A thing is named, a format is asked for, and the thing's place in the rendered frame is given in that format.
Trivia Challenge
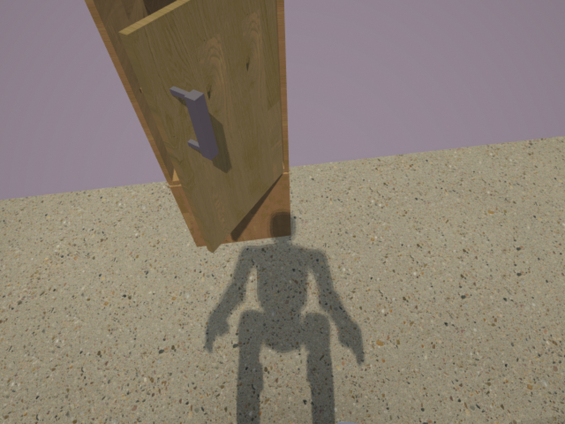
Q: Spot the cupboard door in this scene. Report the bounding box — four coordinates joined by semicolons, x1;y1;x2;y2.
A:
118;0;283;253

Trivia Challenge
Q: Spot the handle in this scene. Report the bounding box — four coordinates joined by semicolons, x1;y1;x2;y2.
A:
169;86;219;160

